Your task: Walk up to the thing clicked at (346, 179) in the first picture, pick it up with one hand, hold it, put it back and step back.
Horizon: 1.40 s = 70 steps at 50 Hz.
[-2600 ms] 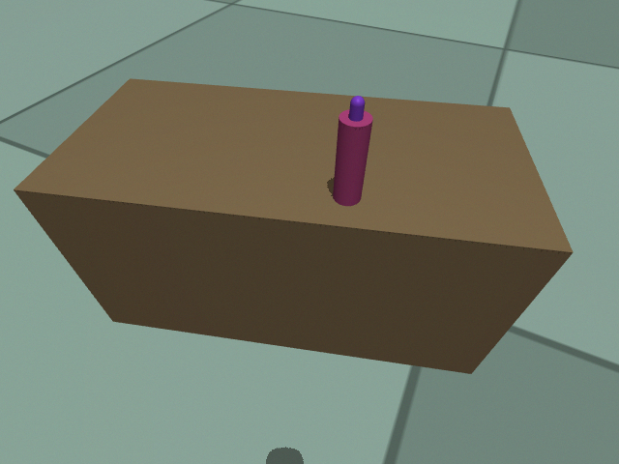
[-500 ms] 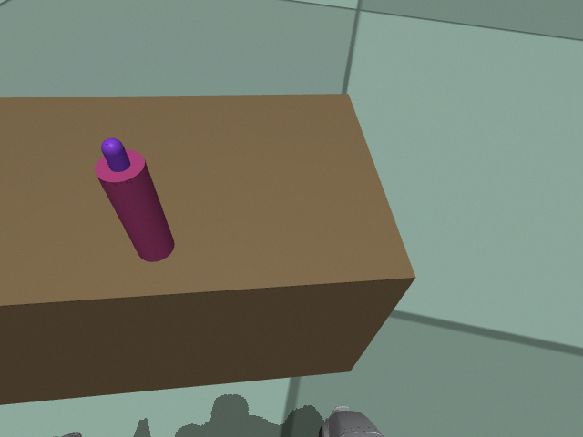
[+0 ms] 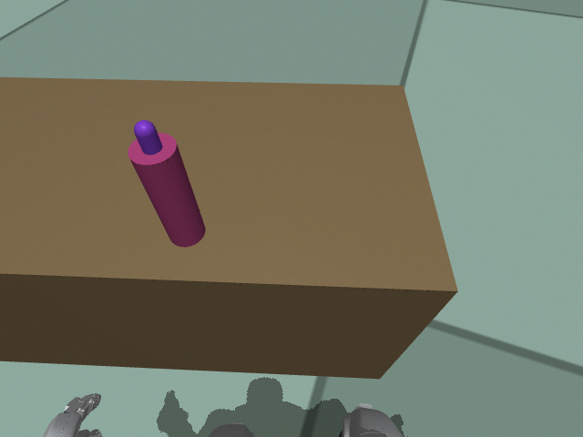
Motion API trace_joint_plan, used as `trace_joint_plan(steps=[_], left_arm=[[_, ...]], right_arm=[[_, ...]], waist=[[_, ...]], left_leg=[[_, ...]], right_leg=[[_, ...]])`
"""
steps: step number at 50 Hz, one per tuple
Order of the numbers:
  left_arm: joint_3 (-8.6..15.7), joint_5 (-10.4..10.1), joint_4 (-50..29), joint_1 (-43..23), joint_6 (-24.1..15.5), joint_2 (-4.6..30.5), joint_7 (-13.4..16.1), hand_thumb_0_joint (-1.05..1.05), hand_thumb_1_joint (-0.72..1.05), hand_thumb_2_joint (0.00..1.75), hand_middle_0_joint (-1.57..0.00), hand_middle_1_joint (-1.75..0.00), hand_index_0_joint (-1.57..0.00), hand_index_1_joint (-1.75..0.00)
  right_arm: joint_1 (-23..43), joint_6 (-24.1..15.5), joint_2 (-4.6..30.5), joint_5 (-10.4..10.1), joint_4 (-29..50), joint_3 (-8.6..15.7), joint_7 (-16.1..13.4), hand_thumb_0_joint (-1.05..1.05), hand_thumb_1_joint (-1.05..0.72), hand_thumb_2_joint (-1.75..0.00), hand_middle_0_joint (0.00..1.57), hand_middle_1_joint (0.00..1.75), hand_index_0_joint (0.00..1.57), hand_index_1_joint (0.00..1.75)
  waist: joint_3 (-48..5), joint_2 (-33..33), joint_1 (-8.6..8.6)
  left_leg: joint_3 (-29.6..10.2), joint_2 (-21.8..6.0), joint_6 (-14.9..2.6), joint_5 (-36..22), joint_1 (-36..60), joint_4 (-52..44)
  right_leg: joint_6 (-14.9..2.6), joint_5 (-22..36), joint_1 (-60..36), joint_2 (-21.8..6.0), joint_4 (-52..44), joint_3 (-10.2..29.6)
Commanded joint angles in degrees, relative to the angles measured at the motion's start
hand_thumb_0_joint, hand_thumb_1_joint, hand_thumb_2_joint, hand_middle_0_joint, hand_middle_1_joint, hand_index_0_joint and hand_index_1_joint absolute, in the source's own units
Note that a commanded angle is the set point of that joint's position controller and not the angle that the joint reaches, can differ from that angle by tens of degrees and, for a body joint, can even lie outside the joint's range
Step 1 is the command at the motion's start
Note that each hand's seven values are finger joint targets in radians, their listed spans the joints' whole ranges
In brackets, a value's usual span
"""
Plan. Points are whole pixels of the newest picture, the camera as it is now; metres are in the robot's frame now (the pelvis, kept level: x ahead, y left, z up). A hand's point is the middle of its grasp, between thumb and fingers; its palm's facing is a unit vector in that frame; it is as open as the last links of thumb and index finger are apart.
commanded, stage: walk up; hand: left
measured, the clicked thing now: (168, 187) +0.48 +0.21 +0.04
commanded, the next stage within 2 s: stand in 1.40 s
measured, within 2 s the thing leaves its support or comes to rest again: neither
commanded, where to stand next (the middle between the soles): +0.06 +0.02 m, yaw -2 degrees
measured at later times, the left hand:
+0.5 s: hand out of the picture +0.04 +0.28 -0.13, palm faces -0.03 -0.93 -0.37, open 7.4 cm
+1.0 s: hand out of the picture +0.13 +0.27 -0.11, palm faces -0.10 -0.93 -0.35, open 7.4 cm
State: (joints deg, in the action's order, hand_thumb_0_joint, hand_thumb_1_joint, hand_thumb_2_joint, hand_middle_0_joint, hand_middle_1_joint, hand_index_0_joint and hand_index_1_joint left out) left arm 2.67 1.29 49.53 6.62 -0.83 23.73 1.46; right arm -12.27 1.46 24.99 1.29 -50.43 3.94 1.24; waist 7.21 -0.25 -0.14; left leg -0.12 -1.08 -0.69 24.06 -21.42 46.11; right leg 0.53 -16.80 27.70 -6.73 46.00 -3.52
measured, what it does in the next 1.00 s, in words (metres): steps on the spot: right foot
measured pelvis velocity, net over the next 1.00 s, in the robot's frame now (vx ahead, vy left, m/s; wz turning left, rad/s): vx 0.01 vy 0.02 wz -0.08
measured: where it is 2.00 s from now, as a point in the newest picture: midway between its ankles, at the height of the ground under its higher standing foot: outside the picture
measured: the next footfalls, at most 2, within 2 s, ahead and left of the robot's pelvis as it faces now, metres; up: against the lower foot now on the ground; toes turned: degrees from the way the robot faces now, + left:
right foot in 0.26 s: +0.02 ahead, -0.11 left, +0.00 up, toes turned -1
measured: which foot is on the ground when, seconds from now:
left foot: down 0.00-1.00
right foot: down 0.00-0.02, up 0.04-0.24, down 0.26-1.00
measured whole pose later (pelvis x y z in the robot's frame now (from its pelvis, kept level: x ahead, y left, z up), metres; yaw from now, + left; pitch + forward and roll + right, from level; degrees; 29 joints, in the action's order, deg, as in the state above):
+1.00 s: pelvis +0.01 +0.02 +0.04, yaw -4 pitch -3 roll +0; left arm -0.5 0.2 63.4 3.6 -1.5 21.1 -0.1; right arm -5.5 -0.9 20.6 0.3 -63.3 0.8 1.0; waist 2.8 -0.4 0.8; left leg 3.8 -1.7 0.1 13.0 -8.3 24.1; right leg 1.1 -14.1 6.9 -0.2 23.6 3.2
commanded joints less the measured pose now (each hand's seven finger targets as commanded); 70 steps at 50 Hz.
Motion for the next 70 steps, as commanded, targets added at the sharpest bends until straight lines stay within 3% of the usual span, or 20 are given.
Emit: trace_joint_plan(steps=[1,2,3,6,10,13,14,15,16,17,19,21,23,25,27,37,58,63,69,70], left_arm=[[1.8,-1.2,-3.8,0.1,0.2,7.9,0.7,0.0,0.9,0.9,-0.2,-0.3,-0.2,-0.3],[2.7,-1.2,-2.7,0.1,0.5,10.3,1.4,0.0,0.9,0.9,-0.2,-0.3,-0.2,-0.3],[3.1,-0.8,-1.4,-1.6,0.2,12.9,1.6,0.0,0.9,0.9,-0.2,-0.3,-0.2,-0.3],[3.3,-1.8,2.0,3.1,0.0,11.5,0.2,0.0,0.9,0.9,-0.2,-0.3,-0.2,-0.3],[2.5,-1.4,2.8,2.6,-0.6,10.2,-0.6,0.0,0.9,0.9,-0.2,-0.3,-0.2,-0.3],[2.3,-0.6,5.4,6.7,-2.0,9.6,-0.3,0.0,0.9,0.9,-0.2,-0.3,-0.2,-0.3],[2.7,0.0,5.7,6.9,-2.5,11.3,0.0,0.0,0.9,0.9,-0.2,-0.3,-0.2,-0.3],[3.2,0.6,5.3,7.5,-3.1,14.4,0.3,0.0,0.9,0.9,-0.2,-0.3,-0.2,-0.3],[3.5,0.3,4.9,3.7,-3.0,17.8,0.0,0.0,0.9,0.9,-0.2,-0.3,-0.2,-0.3],[3.1,0.2,3.6,-0.2,-2.8,17.6,-0.4,0.0,0.9,0.9,-0.2,-0.3,-0.2,-0.3],[1.4,-0.6,3.2,-2.2,-2.6,12.1,-0.8,0.0,0.9,0.9,-0.2,-0.3,-0.2,-0.3],[0.7,-1.1,4.3,0.8,-2.7,9.8,-0.9,0.0,0.9,0.9,-0.2,-0.3,-0.2,-0.3],[0.8,-0.9,6.2,4.1,-2.8,10.4,-1.1,0.0,0.9,0.9,-0.2,-0.3,-0.2,-0.3],[0.9,-0.7,6.3,1.3,-3.0,11.3,-1.1,0.0,0.9,0.9,-0.2,-0.3,-0.2,-0.3],[0.6,-1.0,6.1,0.0,-2.8,11.5,-1.1,0.0,0.9,0.9,-0.2,-0.3,-0.2,-0.3],[-0.1,-1.5,9.0,-2.5,-2.4,10.0,-0.7,0.0,0.9,0.9,-0.2,-0.3,-0.2,-0.3],[-0.7,-0.9,11.8,-5.8,-1.5,8.9,-0.8,0.0,0.9,0.9,-0.2,-0.3,-0.2,-0.3],[-0.4,-0.9,12.1,-5.4,-1.7,8.9,-0.7,0.0,0.9,0.9,-0.2,-0.3,-0.2,-0.3],[-0.5,-0.8,12.2,-5.7,-1.4,8.5,-0.6,0.0,0.9,0.9,-0.2,-0.3,-0.2,-0.3],[-0.5,-1.0,12.1,-5.8,-1.4,8.9,-0.5,0.0,0.9,0.9,-0.2,-0.3,-0.2,-0.3]], right_arm=[[-5.2,-1.9,15.1,1.9,2.3,4.5,-1.1,0.0,-0.9,-0.9,0.2,0.3,0.2,0.3],[-1.4,-2.1,17.8,1.2,4.1,4.5,-1.1,0.0,-0.9,-0.9,0.2,0.3,0.2,0.3],[0.9,-2.0,18.4,0.6,3.8,4.4,-1.0,0.0,-0.9,-0.9,0.2,0.3,0.2,0.3],[5.1,-2.6,12.0,0.8,4.3,2.4,-1.8,0.0,-0.9,-0.9,0.2,0.3,0.2,0.3],[2.8,-2.9,13.9,0.8,2.5,2.5,-1.7,0.0,-0.9,-0.9,0.2,0.3,0.2,0.3],[4.4,-2.3,12.2,0.1,2.7,1.5,-1.4,0.0,-0.9,-0.9,0.2,0.3,0.2,0.3],[3.7,-2.3,9.8,-0.6,2.5,0.7,-1.5,0.0,-0.9,-0.9,0.2,0.3,0.2,0.3],[3.5,-2.5,7.4,-1.2,3.2,-0.2,-1.5,0.0,-0.9,-0.9,0.2,0.3,0.2,0.3],[4.9,-2.3,8.3,-1.0,2.7,0.2,-1.8,0.0,-0.9,-0.9,0.2,0.3,0.2,0.3],[2.7,-2.6,9.4,-0.7,0.5,0.8,-2.0,0.0,-0.9,-0.9,0.2,0.3,0.2,0.3],[1.2,-3.9,10.4,-0.9,-1.3,1.4,-1.6,0.0,-0.9,-0.9,0.2,0.3,0.2,0.3],[3.7,-4.3,10.8,-0.8,-1.0,1.2,-1.3,0.0,-0.9,-0.9,0.2,0.3,0.2,0.3],[6.8,-4.1,10.9,-0.9,-0.7,0.5,-1.0,0.0,-0.9,-0.9,0.2,0.3,0.2,0.3],[7.2,-3.7,8.9,-0.9,-1.8,0.0,-0.8,0.0,-0.9,-0.9,0.2,0.3,0.2,0.3],[6.6,-3.7,9.0,-0.7,-3.2,-0.1,-0.9,0.0,-0.9,-0.9,0.2,0.3,0.2,0.3],[8.6,-4.1,8.6,-1.0,-7.4,-0.6,-1.1,0.0,-0.9,-0.9,0.2,0.3,0.2,0.3],[10.5,-3.6,8.0,-0.7,-10.3,-0.3,-1.2,0.0,-0.9,-0.9,0.2,0.3,0.2,0.3],[10.1,-3.5,7.7,-0.8,-10.4,-0.2,-1.2,0.0,-0.9,-0.9,0.2,0.3,0.2,0.3],[10.1,-3.2,7.4,-0.7,-10.6,0.0,-1.3,0.0,-0.9,-0.9,0.2,0.3,0.2,0.3],[11.6,-3.1,7.0,-0.9,-10.1,-0.5,-1.5,0.0,-0.9,-0.9,0.2,0.3,0.2,0.3]], waist=[[-9.9,14.4,1.42],[-8.0,11.2,1.29],[-6.2,11.6,2.1],[-4.3,8.4,-1.0],[-6.9,12.4,0.73],[-8.3,8.4,-1.65],[-9.3,4.8,-1.93],[-10.1,-4.0,-1.61],[-7.0,-6.6,-0.71],[-5.6,-6.6,1.2],[-6.3,-1.2,3.46],[-8.5,0.6,0.87],[-8.3,-1.0,-1.18],[-5.8,-2.1,-0.03],[-5.0,0.1,0.92],[-10.4,0.9,0.03],[-8.7,0.6,0.53],[-10.3,0.2,0.61],[-8.3,0.2,0.89],[-8.0,-0.5,0.81]], left_leg=[[-25.6,-13.6,-6.93,-1.7,11.7,-24.1],[-31.1,-19.9,-12.92,-2.6,4.3,-25.7],[-33.1,-21.8,-16.67,0.1,-4.2,-26.7],[-14.5,-11.1,-10.42,-12.9,-0.2,-20.0],[-16.5,-12.7,-10.96,-6.5,6.0,-19.6],[-10.2,-10.2,-8.37,-11.9,2.9,-12.8],[-8.5,-8.8,-5.48,-15.5,-0.5,-8.3],[-5.0,-4.1,-2.41,-13.4,-5.2,-0.7],[-0.9,-0.8,-1.33,3.4,-5.4,-2.4],[-1.9,-2.1,-1.24,3.5,2.9,-3.7],[-4.4,-3.2,-2.62,-8.9,11.6,-15.5],[-12.7,-9.6,-6.63,-14.9,12.6,-19.4],[-11.6,-10.1,-7.46,-7.2,7.8,-19.1],[-5.7,-5.0,-3.58,-6.2,5.4,-18.3],[-4.7,-3.7,-2.42,-4.1,8.1,-20.7],[-4.2,-6.7,-2.31,-22.4,13.9,-23.9],[-1.6,-6.6,-1.67,-17.6,17.2,-28.4],[-0.6,-6.5,-1.33,-21.9,19.1,-27.4],[-0.5,-6.3,-1.29,-19.1,18.4,-28.2],[-2.5,-7.6,-1.21,-26.6,18.1,-28.4]], right_leg=[[-2.21,-10.8,10.3,3.4,10.2,1.9],[-2.05,-19.8,7.5,6.1,13.9,5.4],[-2.03,-21.3,1.1,4.2,15.4,7.4],[-2.31,-11.8,-0.1,5.6,13.2,7.2],[-1.39,-13.5,-3.6,5.2,0.2,3.8],[-2.34,-4.7,-16.6,7.2,-20.0,2.4],[-3.52,-0.7,-21.9,4.6,-21.9,8.8],[-6.35,4.8,-24.5,-3.8,-25.2,22.8],[-11.93,-0.2,-17.4,-10.3,-24.8,30.1],[-13.46,-0.4,-9.4,-11.4,-23.0,29.4],[-6.63,6.9,-6.2,-3.3,-17.8,14.2],[-2.55,7.1,-8.3,3.4,-13.2,7.8],[-3.18,-1.9,-12.3,3.8,-17.5,8.7],[-4.53,0.0,-14.2,0.7,-21.9,13.3],[-4.69,1.5,-10.7,-0.5,-21.5,14.0],[-2.81,15.6,-19.2,1.2,-21.9,9.9],[-1.81,14.5,-19.6,1.5,-26.8,10.4],[-1.82,18.1,-20.7,1.1,-26.6,10.4],[-1.78,16.2,-19.4,1.2,-27.3,10.4],[-1.47,21.1,-19.9,0.0,-27.7,10.6]])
